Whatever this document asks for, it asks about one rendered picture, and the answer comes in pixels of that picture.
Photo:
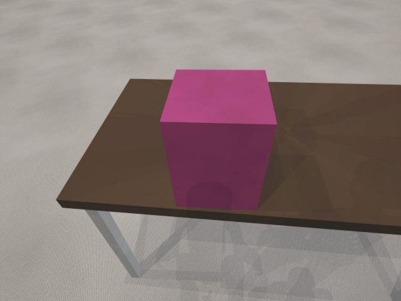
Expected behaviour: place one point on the table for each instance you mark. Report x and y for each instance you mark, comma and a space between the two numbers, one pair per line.
335, 163

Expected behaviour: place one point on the carton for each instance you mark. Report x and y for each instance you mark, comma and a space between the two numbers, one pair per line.
218, 128

